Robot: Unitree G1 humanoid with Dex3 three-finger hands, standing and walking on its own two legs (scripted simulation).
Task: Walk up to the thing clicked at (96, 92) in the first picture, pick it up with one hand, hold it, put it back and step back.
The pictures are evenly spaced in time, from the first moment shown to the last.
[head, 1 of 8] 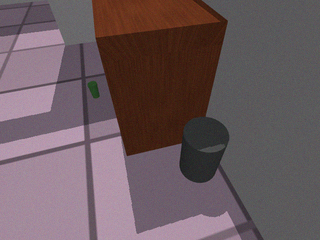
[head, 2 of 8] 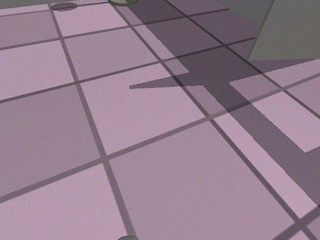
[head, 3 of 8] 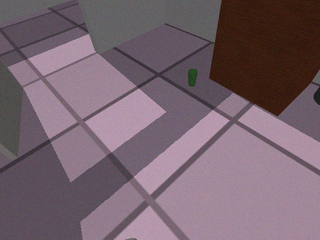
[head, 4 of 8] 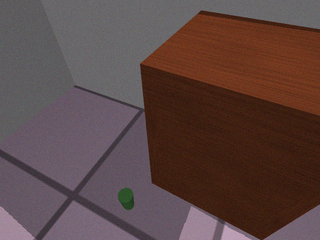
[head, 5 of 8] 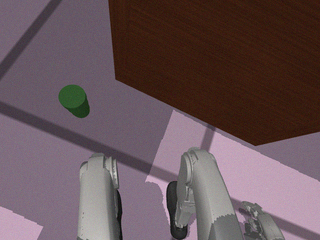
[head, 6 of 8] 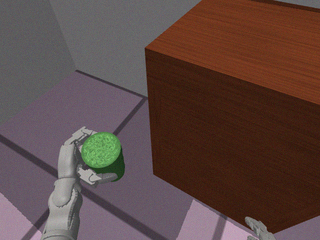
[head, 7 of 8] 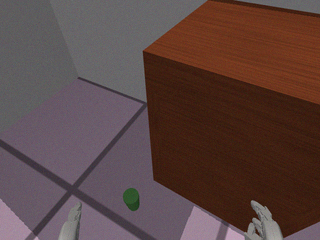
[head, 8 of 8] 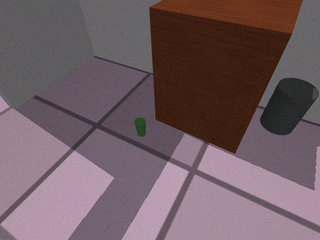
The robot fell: no
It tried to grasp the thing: yes
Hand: left
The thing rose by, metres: 0.69
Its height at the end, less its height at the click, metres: +0.00
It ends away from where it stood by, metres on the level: 0.04
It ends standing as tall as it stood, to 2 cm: yes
